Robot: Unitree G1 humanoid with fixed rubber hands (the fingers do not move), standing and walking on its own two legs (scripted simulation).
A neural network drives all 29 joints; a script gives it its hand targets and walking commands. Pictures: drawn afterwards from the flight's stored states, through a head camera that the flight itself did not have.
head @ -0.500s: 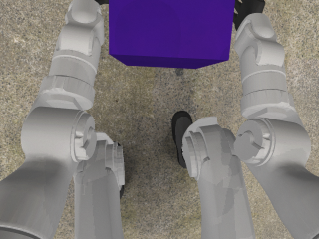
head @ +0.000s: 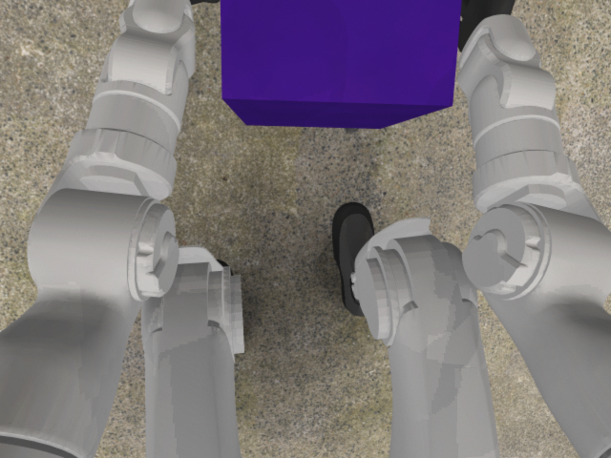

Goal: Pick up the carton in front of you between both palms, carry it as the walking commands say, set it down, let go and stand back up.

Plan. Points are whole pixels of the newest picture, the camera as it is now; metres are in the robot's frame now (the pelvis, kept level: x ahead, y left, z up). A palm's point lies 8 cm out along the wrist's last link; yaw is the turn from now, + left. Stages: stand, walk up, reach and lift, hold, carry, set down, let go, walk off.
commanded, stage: set down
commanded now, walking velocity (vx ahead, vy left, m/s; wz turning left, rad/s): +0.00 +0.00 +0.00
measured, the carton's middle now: (326, 30) +0.53 -0.09 -0.25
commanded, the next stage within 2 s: let go in 1.80 s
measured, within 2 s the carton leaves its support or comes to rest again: rests again in 0.48 s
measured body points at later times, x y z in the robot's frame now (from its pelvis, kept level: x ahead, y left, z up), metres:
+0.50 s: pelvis +0.00 +0.00 +0.00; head +0.37 +0.02 +0.23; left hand +0.57 +0.07 -0.21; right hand +0.50 -0.25 -0.19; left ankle +0.08 +0.11 -0.35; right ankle +0.15 -0.15 -0.35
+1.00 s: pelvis +0.00 -0.01 +0.02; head +0.36 -0.02 +0.29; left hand +0.60 +0.10 -0.12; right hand +0.50 -0.26 -0.13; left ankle +0.08 +0.11 -0.35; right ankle +0.15 -0.15 -0.35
